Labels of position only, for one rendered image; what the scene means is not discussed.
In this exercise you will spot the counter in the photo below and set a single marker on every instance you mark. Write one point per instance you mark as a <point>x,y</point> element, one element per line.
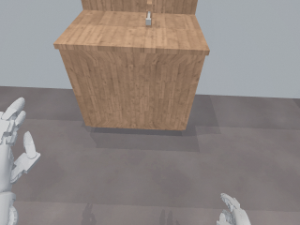
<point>127,74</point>

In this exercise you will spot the right robot hand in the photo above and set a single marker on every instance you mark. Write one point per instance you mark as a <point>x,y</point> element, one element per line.
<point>238,215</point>

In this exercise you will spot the left robot forearm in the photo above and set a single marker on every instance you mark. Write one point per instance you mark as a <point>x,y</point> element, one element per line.
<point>8,213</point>

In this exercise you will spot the tap lever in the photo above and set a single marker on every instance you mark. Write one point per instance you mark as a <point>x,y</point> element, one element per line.
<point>148,19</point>

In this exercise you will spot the left robot hand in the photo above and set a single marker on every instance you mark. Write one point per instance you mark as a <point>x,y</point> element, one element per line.
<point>10,122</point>

